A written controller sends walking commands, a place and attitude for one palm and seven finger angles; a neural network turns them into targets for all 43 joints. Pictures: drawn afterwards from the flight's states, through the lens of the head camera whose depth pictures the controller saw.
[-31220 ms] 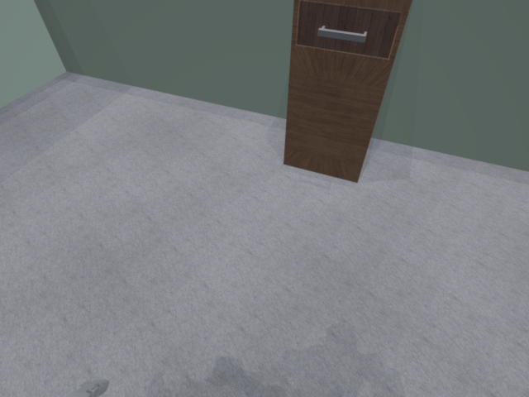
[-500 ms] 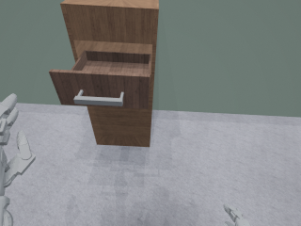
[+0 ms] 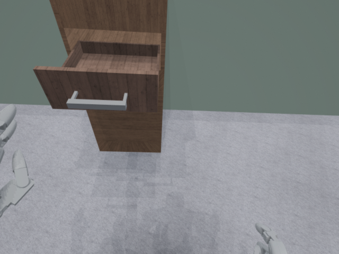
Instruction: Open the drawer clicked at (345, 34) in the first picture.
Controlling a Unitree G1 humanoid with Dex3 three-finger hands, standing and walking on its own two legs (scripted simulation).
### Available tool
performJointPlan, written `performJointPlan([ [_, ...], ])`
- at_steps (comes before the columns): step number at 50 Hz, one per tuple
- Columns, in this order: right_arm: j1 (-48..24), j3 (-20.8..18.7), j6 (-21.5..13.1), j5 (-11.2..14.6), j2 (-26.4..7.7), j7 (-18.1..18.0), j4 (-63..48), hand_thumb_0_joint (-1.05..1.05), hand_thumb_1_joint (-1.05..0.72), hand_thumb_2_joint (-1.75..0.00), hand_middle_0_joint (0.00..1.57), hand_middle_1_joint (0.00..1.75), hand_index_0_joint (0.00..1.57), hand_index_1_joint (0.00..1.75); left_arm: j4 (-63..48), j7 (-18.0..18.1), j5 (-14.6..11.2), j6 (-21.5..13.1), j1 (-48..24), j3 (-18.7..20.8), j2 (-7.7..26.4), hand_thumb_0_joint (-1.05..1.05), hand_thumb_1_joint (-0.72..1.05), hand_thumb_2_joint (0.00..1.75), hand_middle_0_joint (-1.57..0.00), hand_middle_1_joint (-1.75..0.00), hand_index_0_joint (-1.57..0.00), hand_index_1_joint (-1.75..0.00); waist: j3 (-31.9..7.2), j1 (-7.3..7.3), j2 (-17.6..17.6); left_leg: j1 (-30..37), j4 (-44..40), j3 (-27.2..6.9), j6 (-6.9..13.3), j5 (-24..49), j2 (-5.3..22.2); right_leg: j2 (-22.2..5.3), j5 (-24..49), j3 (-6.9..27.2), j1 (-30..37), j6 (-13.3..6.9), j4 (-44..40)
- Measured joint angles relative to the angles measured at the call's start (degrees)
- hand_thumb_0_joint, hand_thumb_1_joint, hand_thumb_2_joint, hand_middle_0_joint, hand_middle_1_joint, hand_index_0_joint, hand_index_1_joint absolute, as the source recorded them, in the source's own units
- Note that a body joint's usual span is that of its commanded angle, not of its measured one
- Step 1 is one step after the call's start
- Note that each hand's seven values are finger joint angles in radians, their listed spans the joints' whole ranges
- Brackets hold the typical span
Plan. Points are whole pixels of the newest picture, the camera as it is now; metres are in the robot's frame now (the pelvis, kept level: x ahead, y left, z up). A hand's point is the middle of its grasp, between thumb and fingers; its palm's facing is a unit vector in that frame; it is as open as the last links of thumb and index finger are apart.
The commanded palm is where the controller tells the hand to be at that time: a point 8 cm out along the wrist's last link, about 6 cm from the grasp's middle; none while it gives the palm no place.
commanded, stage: stop stepping back and stand still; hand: left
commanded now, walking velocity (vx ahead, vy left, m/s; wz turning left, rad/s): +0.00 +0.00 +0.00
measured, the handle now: (99, 99) +0.57 +0.26 +0.02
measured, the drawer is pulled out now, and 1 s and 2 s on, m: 0.30 0.30 0.30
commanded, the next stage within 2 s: let the arm hang, fingers relaxed in 0.30 s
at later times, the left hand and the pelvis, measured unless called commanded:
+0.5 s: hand (49, 203) +0.21 +0.25 +0.06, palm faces +0.18 -0.84 -0.50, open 7.4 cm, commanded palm none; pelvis +0.00 +0.01 +0.00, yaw +0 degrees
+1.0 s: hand out of the picture -0.09 +0.20 -0.16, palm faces +0.02 -0.97 -0.23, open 7.3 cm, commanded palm none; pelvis -0.04 +0.00 +0.01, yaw +0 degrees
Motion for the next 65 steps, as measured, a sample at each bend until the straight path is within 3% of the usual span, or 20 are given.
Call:
performJointPlan([
  [3,-0.16,-0.5,-0.62,0.02,0.6,-0.51,-1.09,0.01,-0.91,-0.9,0.2,0.3,0.21,0.29,-0.83,0.48,-0.17,-1.07,0.67,2.25,2.63,0.01,0.89,0.9,-0.21,-0.3,-0.21,-0.3,0.34,0.46,-2.35,1.27,-1.38,1.16,0.79,-0.29,-1.22,-1.23,-0.67,1.26,-0.11,0.77,1.18],
  [7,-1.23,0.04,-1.83,0.0,1.35,-0.28,-2.25,0.01,-0.91,-0.9,0.2,0.3,0.2,0.29,1.0,0.69,-0.08,-1.71,-0.91,4.5,4.52,0.01,0.89,0.9,-0.21,-0.3,-0.21,-0.3,0.73,0.85,-2.76,1.85,-3.09,1.64,0.67,-0.11,-1.49,-1.38,-0.75,1.86,0.27,0.78,-0.25],
  [15,-3.56,1.13,-0.78,0.51,1.81,1.24,-3.24,0.01,-0.91,-0.9,0.2,0.3,0.21,0.3,2.28,-0.23,-0.67,-1.26,0.21,1.35,1.74,0.01,0.89,0.9,-0.21,-0.3,-0.21,-0.3,1.63,-0.14,0.08,1.08,-3.3,0.59,-0.07,0.26,0.08,0.4,1.72,0.9,1.51,0.01,-4.6],
  [20,-2.76,0.98,0.48,0.3,1.6,0.72,-3.43,0.01,-0.91,-0.9,0.2,0.3,0.21,0.3,1.13,-0.49,-0.84,-0.58,2.58,0.91,2.27,0.01,0.89,0.9,-0.21,-0.3,-0.21,-0.3,1.36,0.45,-0.18,1.95,-4.61,0.75,0.13,0.98,-0.27,0.1,2.2,1.02,2.13,0.27,-5.4],
  [22,-3.11,-0.03,-1.53,0.41,-0.39,2.59,-0.31,0.01,-0.91,-0.9,0.2,0.3,0.21,0.3,10.06,-2.43,1.66,-1.31,-2.57,-2.86,2.93,0.0,0.89,0.9,-0.21,-0.3,-0.21,-0.3,0.42,1.58,1.33,0.27,-3.42,0.49,0.48,1.03,-0.69,-0.43,2.07,0.72,0.07,0.53,-3.07],
  [25,-5.4,-0.7,0.72,-0.23,-3.84,4.04,4.67,0.0,-0.9,-0.9,0.2,0.3,0.21,0.3,33.19,-5.8,3.52,6.02,-12.47,-10.18,0.35,0.0,0.9,0.9,-0.2,-0.3,-0.2,-0.3,-1.14,2.55,3.95,-2.3,-0.57,1.18,1.38,0.27,-1.91,-1.9,-0.45,1.46,-3.45,1.06,1.86],
  [28,-6.38,-0.49,3.04,-0.83,-4.78,3.91,7.57,0.0,-0.91,-0.9,0.2,0.3,0.21,0.3,55.51,-7.62,4.31,12.48,-18.01,-15.36,-3.46,0.0,0.9,0.9,-0.19,-0.29,-0.19,-0.3,-0.73,1.54,5.36,-2.71,0.89,1.52,1.64,-0.08,-2.06,-2.17,-0.93,1.83,-4.29,1.18,4.06],
  [32,-3.78,0.18,5.12,-1.29,-3.06,3.83,10.13,0.0,-0.91,-0.9,0.2,0.3,0.21,0.29,73.58,-8.97,4.27,15.15,-18.78,-20.44,-6.82,0.01,0.91,0.9,-0.19,-0.29,-0.19,-0.3,1.21,0.24,2.05,-0.91,-0.21,1.4,1.08,0.82,-2.18,-2.24,-0.74,1.7,-2.88,0.5,3.95],
  [35,-1.31,0.69,6.18,-1.45,-1.78,3.71,13.24,0.0,-0.91,-0.9,0.2,0.3,0.21,0.29,82.36,-9.1,3.72,15.43,-18.21,-22.5,-9.27,0.01,0.91,0.9,-0.2,-0.29,-0.19,-0.3,2.95,0.38,-0.57,0.63,-2.0,0.99,0.78,1.99,-1.79,-1.74,0.59,1.3,-1.1,0.46,1.77],
  [39,1.6,0.99,7.05,-1.32,-0.21,3.24,17.86,0.0,-0.91,-0.9,0.2,0.3,0.2,0.29,90.45,-8.32,3.2,14.68,-17.54,-22.05,-9.61,0.01,0.95,0.9,-0.2,-0.3,-0.2,-0.3,4.62,1.44,-2.02,1.78,-4.81,0.11,0.45,4.04,-1.04,-0.7,3.46,0.41,1.07,0.03,-2.88],
  [45,4.04,0.42,7.41,-1.07,0.96,2.49,22.59,0.0,-0.91,-0.9,0.2,0.3,0.2,0.29,98.2,-8.26,2.93,13.62,-16.13,-21.5,-9.37,0.01,0.94,0.9,-0.2,-0.3,-0.2,-0.3,5.14,2.21,-0.5,2.98,-8.02,-0.14,0.6,6.29,-0.97,-0.37,6.33,0.12,2.83,0.03,-7.23],
  [56,3.68,-0.43,6.79,-1.12,2.75,2.28,25.52,0.0,-0.91,-0.9,0.2,0.3,0.2,0.29,102.51,-7.33,3.07,12.86,-17.26,-20.35,-8.66,0.0,0.91,0.9,-0.2,-0.29,-0.19,-0.3,3.4,1.84,2.5,4.3,-10.23,0.96,0.96,7.6,-1.52,-0.96,6.79,1.2,2.79,0.28,-7.25],
  [65,2.79,-0.63,6.26,-1.19,3.47,2.33,26.33,0.0,-0.91,-0.9,0.2,0.3,0.2,0.29,101.6,-7.13,3.07,12.19,-20.48,-20.38,-9.98,0.0,0.91,0.9,-0.19,-0.29,-0.19,-0.3,2.55,1.35,2.27,4.8,-10.71,1.42,0.71,7.59,-1.49,-0.95,6.3,1.7,2.55,0.17,-6.55],
])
